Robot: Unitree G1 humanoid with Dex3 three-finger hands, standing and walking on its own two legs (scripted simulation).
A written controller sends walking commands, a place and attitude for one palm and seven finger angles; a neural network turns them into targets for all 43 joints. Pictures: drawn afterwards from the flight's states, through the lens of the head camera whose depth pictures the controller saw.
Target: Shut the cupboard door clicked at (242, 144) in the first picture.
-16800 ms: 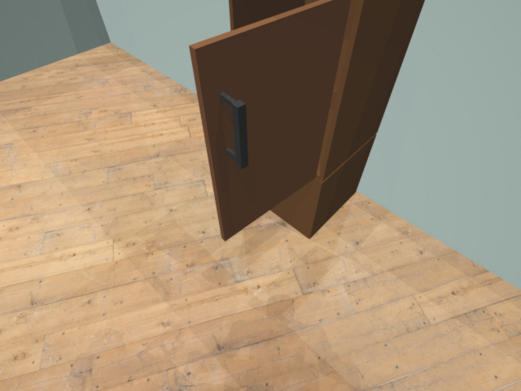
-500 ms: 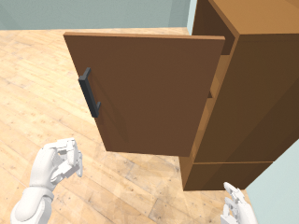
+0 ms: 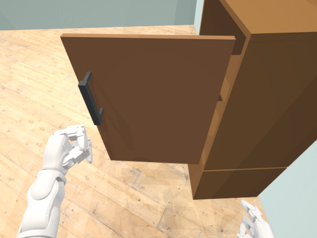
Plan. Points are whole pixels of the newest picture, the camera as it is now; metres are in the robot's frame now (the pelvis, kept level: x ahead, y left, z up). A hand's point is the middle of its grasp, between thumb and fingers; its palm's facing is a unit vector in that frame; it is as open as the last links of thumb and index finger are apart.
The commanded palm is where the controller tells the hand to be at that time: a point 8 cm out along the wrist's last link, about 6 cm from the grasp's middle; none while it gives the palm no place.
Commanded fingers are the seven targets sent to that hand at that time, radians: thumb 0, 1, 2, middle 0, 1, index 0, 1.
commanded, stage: bring the fist close to the handle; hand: left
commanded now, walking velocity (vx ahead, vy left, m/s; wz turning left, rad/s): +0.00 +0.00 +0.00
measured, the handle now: (93, 100) +0.46 +0.23 +0.09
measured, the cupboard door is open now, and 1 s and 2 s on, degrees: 84 84 72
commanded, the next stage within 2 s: push the door shut along its arc in 0.86 s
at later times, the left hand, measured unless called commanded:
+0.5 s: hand (96, 128) +0.35 +0.18 +0.10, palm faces +0.04 -1.00 -0.04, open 3.1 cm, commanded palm +0.33 +0.24 +0.10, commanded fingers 0.00 0.90 0.90 -1.30 -1.50 -1.30 -1.50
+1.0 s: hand (93, 126) +0.36 +0.19 +0.10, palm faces +0.06 -1.00 -0.03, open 3.1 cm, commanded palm +0.33 +0.24 +0.10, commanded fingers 0.00 0.90 0.90 -1.30 -1.50 -1.30 -1.50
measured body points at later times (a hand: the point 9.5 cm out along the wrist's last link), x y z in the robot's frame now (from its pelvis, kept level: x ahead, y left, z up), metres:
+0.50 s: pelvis +0.00 +0.00 +0.00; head +0.03 -0.01 +0.45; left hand +0.35 +0.24 +0.10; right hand +0.14 -0.25 -0.10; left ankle -0.02 +0.11 -0.72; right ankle +0.02 -0.11 -0.72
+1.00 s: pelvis +0.00 +0.00 +0.00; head +0.03 -0.02 +0.45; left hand +0.35 +0.25 +0.10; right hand +0.13 -0.25 -0.10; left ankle -0.02 +0.11 -0.72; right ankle +0.02 -0.11 -0.72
